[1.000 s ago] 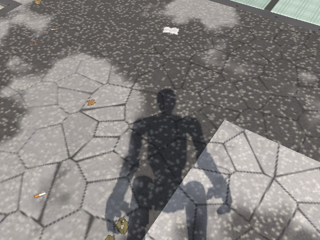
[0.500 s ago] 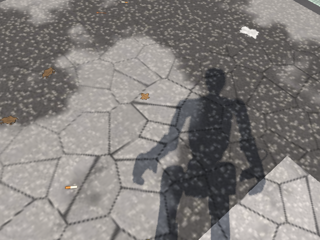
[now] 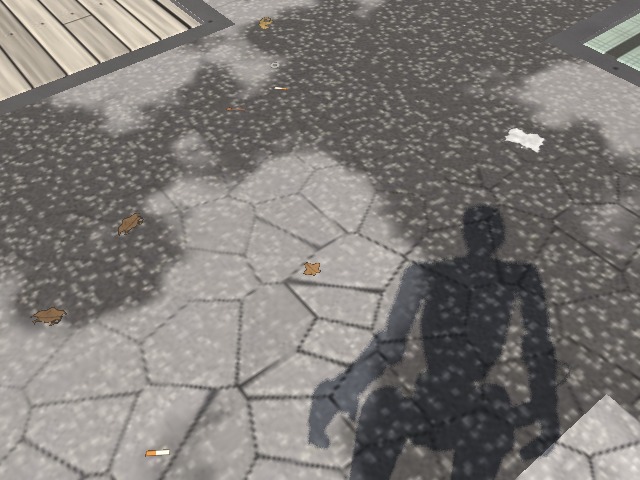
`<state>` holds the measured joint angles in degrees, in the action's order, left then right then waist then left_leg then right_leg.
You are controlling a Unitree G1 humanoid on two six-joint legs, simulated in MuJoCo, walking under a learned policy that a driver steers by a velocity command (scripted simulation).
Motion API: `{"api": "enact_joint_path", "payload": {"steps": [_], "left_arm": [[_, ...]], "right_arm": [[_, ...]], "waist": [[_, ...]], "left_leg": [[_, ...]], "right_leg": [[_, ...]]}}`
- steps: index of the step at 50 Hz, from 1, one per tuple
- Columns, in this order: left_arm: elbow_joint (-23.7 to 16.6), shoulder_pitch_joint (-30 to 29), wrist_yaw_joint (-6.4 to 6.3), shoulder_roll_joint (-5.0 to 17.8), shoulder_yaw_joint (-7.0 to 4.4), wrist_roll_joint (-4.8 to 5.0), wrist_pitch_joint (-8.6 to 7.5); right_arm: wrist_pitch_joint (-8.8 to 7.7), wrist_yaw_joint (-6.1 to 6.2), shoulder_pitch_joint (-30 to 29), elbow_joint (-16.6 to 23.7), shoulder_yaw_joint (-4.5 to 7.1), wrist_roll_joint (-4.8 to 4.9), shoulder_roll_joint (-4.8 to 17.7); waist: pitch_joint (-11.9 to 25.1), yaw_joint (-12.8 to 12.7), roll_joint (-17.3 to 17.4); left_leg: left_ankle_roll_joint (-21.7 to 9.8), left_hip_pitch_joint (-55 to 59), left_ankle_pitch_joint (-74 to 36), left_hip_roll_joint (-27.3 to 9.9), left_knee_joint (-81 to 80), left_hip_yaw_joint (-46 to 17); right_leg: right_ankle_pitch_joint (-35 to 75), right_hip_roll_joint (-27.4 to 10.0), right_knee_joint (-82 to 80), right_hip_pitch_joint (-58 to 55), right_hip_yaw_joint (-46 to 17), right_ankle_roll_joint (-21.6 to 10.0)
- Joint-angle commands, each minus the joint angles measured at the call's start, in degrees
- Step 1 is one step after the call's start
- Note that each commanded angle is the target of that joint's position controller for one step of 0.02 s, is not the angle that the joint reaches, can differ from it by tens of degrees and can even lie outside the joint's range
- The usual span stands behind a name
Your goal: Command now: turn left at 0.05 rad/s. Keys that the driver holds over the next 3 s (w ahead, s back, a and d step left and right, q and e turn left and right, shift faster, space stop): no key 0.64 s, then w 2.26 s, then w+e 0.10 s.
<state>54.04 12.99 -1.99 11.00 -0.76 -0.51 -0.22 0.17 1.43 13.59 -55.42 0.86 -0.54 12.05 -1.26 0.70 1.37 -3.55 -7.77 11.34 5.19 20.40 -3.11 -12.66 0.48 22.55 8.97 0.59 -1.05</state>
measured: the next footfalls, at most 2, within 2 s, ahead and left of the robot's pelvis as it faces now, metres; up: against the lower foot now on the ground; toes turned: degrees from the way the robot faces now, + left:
left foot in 1.00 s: +0.12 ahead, +0.10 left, +0.00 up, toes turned +2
right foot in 1.48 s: +0.46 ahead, -0.06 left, +0.00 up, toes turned -5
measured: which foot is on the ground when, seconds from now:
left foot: down 0.00-0.72, up 0.74-0.98, down 1.00-1.00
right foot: down 0.00-1.00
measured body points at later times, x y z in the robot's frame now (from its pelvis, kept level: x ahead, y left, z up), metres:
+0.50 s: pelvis +0.00 -0.03 +0.00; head +0.00 -0.03 +0.45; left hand +0.02 +0.21 -0.15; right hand -0.01 -0.26 -0.16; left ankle -0.01 +0.08 -0.75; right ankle -0.01 -0.11 -0.75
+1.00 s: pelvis +0.06 +0.01 -0.01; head +0.06 +0.03 +0.44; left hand -0.01 +0.25 -0.17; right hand +0.10 -0.24 -0.15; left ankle +0.07 +0.10 -0.75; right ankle -0.01 -0.11 -0.74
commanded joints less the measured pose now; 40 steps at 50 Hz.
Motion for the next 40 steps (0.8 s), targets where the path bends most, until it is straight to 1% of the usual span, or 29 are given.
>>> {"api": "enact_joint_path", "payload": {"steps": [1,3,10,20,32,33,34,35,36,37,38,39,40], "left_arm": [[-0.3,1.8,-0.23,7.0,-1.20,0.30,-0.74],[0.5,1.9,-0.18,6.6,-1.02,0.14,-0.74],[3.5,2.1,-0.16,6.0,-0.46,0.00,-0.74],[6.9,3.8,-0.18,4.8,0.47,0.03,-0.63],[9.2,6.0,-0.27,3.5,1.02,0.07,-0.65],[9.4,6.5,-0.25,3.4,1.04,0.01,-0.62],[9.4,6.6,-0.22,4.4,0.66,-0.04,-0.43],[9.4,7.2,-0.19,5.9,-0.04,0.00,-0.08],[9.5,8.6,-0.08,7.1,-0.68,-0.02,0.31],[9.9,10.9,0.05,7.7,-1.18,-0.09,0.60],[10.3,12.5,0.11,8.2,-1.65,-0.22,0.70],[10.4,13.2,0.22,7.7,-1.85,-0.44,0.50],[10.3,13.5,0.38,7.6,-2.05,-0.82,0.08]], "right_arm": [[-0.42,0.14,2.8,-0.7,1.08,0.19,5.4],[-0.46,0.42,2.8,-2.2,0.87,0.19,4.9],[-0.24,0.78,2.7,-5.9,0.29,0.22,4.3],[-0.14,1.02,3.7,-9.5,-0.67,0.21,3.5],[-0.25,1.17,5.3,-11.6,-1.46,0.20,1.9],[-0.23,1.17,5.8,-11.8,-1.59,0.11,1.5],[-0.17,1.15,5.8,-11.6,-1.49,-0.07,1.6],[-0.11,1.07,5.8,-11.2,-1.27,-0.30,1.9],[-0.06,0.83,5.3,-10.5,-1.09,-0.74,2.0],[-0.13,0.43,3.8,-9.4,-1.08,-1.28,1.6],[-0.43,0.01,2.9,-8.4,-1.29,-1.87,0.6],[-0.92,-0.35,1.6,-7.4,-1.27,-2.11,0.5],[-1.44,-0.66,0.3,-6.3,-0.99,-1.95,1.0]], "waist": [[0.0,-0.1,-4.7],[-0.3,-0.3,-2.9],[-1.1,-0.5,-1.7],[-2.2,-0.5,-1.8],[-2.9,-0.6,-1.6],[-1.7,-0.7,-1.9],[-2.2,-0.9,-2.9],[-2.7,-1.1,-4.4],[-3.9,-1.8,-6.3],[-5.9,-2.8,-7.7],[-7.7,-3.3,-9.1],[-9.2,-3.6,-8.4],[-9.5,-3.6,-7.1]], "left_leg": [[-0.4,0.5,-8.6,-7.6,-3.0,-6.1],[0.0,0.1,-7.9,-7.6,-3.6,-6.1],[0.5,0.3,-7.3,-8.0,-3.9,-5.8],[0.7,-0.4,-5.9,-8.5,-3.6,-5.5],[1.1,-1.5,-4.8,-8.7,-2.9,-5.0],[1.0,-1.3,-1.6,-8.2,-3.0,-4.5],[0.8,-2.3,2.7,-7.0,-1.6,-3.5],[0.2,-4.4,9.0,-5.0,1.6,-1.8],[-0.3,-8.3,15.0,-3.3,5.8,0.0],[-0.6,-13.1,17.3,-2.3,10.6,1.7],[-0.6,-16.0,16.1,-2.8,15.7,4.1],[-0.5,-18.1,14.4,-4.7,20.3,4.6],[-0.4,-20.8,15.2,-5.9,24.5,3.9]], "right_leg": [[12.2,-7.5,-4.9,-1.6,-7.3,-2.4],[11.9,-7.6,-4.9,-2.1,-7.3,-2.7],[9.8,-7.0,-5.5,-1.7,-7.3,-2.9],[6.6,-6.1,-6.4,-0.6,-7.5,-2.9],[4.4,-5.5,-6.8,0.3,-7.8,-3.1],[-0.8,-5.2,-7.6,-0.1,-8.0,-3.2],[-7.5,-4.9,-8.4,0.4,-8.8,-3.5],[-16.2,-5.0,-8.9,0.8,-10.2,-4.8],[-25.8,-6.6,-10.3,1.2,-13.5,-6.7],[-33.3,-9.8,-13.1,1.2,-18.2,-9.0],[-37.1,-14.0,-15.7,1.5,-23.1,-11.6],[-36.2,-17.0,-17.6,2.6,-26.3,-13.4],[-32.9,-18.3,-18.6,1.9,-27.6,-14.4]]}}
Over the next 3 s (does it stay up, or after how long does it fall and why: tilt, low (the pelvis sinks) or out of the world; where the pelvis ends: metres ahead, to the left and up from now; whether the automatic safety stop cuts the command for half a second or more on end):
stays up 1.13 -0.02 0.00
